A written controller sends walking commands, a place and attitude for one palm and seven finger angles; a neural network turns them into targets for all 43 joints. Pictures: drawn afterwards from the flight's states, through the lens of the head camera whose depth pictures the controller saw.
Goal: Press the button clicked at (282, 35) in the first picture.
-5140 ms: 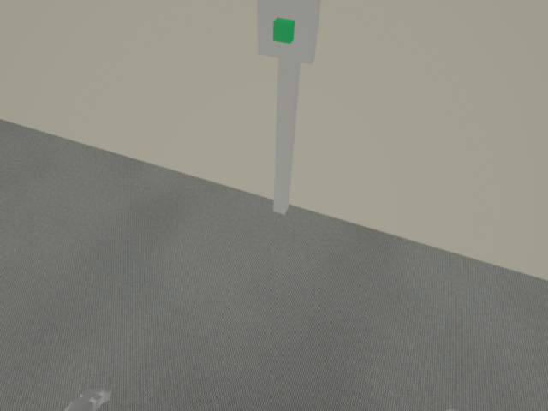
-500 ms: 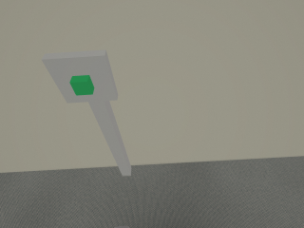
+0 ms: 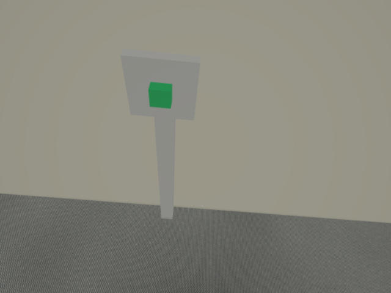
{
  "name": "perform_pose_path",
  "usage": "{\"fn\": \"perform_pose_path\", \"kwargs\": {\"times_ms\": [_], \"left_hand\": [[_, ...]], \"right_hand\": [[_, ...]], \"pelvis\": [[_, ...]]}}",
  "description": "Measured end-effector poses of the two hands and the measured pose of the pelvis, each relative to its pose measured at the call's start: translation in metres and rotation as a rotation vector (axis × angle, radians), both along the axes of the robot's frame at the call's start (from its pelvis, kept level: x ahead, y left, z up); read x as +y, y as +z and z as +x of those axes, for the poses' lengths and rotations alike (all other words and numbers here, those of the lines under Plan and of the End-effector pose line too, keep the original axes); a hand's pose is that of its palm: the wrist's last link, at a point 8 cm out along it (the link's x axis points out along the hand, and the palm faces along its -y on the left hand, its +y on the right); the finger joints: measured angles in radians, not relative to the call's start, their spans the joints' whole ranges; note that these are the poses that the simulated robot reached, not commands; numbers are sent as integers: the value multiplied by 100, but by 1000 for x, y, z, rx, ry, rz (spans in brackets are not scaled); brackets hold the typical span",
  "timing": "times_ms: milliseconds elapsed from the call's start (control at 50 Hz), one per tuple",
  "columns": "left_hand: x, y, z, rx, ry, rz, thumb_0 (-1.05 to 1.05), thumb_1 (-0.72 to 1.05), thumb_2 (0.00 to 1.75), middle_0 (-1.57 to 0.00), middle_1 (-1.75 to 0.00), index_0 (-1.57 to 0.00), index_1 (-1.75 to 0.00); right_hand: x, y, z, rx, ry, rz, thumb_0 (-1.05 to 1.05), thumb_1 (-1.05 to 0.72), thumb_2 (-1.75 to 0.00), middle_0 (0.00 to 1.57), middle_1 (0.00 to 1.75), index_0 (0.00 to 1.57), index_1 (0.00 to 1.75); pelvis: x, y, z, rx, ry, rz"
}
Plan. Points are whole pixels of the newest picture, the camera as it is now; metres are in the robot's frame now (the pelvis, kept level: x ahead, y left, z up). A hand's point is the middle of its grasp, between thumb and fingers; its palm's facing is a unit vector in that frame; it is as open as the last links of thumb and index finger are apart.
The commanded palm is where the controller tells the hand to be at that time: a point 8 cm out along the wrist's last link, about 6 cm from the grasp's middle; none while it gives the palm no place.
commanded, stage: come to a stop and stand still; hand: left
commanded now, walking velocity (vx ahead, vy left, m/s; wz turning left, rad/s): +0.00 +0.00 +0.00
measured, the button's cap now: (160, 94) +0.54 +0.15 +0.10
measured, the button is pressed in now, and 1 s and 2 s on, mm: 0 0 0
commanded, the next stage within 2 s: look again from close up in 0.82 s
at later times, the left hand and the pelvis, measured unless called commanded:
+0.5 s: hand out of the picture -0.02 +0.19 -0.17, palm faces -0.01 -0.98 -0.21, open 7.3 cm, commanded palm none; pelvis -0.04 +0.02 +0.01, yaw -2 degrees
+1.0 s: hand out of the picture -0.10 +0.16 -0.17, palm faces +0.01 -0.99 -0.17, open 7.4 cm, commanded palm none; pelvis -0.05 +0.01 +0.00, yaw -1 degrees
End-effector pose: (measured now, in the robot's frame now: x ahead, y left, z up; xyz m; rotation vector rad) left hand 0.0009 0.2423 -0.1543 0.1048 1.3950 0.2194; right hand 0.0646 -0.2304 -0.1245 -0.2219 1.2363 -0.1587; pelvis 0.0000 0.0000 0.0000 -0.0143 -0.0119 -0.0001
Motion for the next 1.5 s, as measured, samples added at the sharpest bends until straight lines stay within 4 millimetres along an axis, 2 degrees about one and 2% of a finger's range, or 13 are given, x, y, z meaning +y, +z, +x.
{"fn": "perform_pose_path", "kwargs": {"times_ms": [140,260,420,560,660,820,960,1060,1220,1300,1400,1500], "left_hand": [[11,7,-12,31,-37,-2,0,91,90,-20,-29,-20,-30],[6,12,-9,12,-83,18,0,91,90,-20,-29,-20,-30],[-2,18,-13,-35,-113,19,1,93,90,-20,-29,-20,-30],[-11,14,-38,-8,-105,-8,0,93,90,-20,-29,-20,-30],[-19,12,-65,45,-85,-33,0,92,90,-20,-29,-20,-30],[-31,12,-99,117,-54,-53,0,91,90,-20,-29,-20,-30],[-36,12,-103,115,-64,-44,0,91,90,-20,-29,-20,-30],[-27,8,-87,60,-74,-29,0,91,90,-20,-30,-20,-30],[-10,10,-39,-53,-97,3,0,91,90,-20,-29,-20,-30],[-5,10,-22,-81,-111,9,0,92,90,-20,-29,-20,-30],[-2,9,-13,-84,-122,2,0,92,90,-20,-29,-20,-30],[-2,7,-15,-58,-124,-12,0,92,90,-20,-29,-20,-30]], "right_hand": [[18,-4,-41,66,-50,15,0,-93,-90,20,30,21,30],[26,-22,-79,112,-110,66,0,-93,-90,20,30,21,30],[41,-24,-126,168,-133,123,1,-92,-90,20,29,20,30],[44,-21,-159,226,-145,126,0,-91,-90,20,29,20,30],[39,-19,-172,257,-146,113,0,-91,-90,20,29,20,30],[32,-18,-168,243,-136,101,0,-91,-90,20,29,20,30],[29,-22,-145,188,-104,112,0,-91,-90,20,29,20,30],[26,-27,-126,133,-66,103,1,-93,-90,20,29,20,30],[27,-27,-106,82,-57,90,2,-94,-90,20,29,20,30],[26,-23,-101,77,-58,79,2,-94,-90,20,29,20,30],[26,-19,-98,84,-61,67,1,-93,-90,20,29,20,30],[27,-16,-97,98,-64,59,1,-93,-90,20,29,20,30]], "pelvis": [[17,5,-6,10,-24,16],[20,1,-17,2,-39,30],[18,5,-33,-30,-35,20],[15,6,-46,-29,-32,19],[14,6,-52,-19,-27,17],[11,6,-54,-14,-25,17],[8,4,-54,-5,-24,4],[11,-3,-51,-1,-11,-5],[17,-4,-39,-8,-20,10],[17,-3,-35,-9,-26,13],[18,-1,-32,-7,-31,13],[20,0,-30,-5,-33,11]]}}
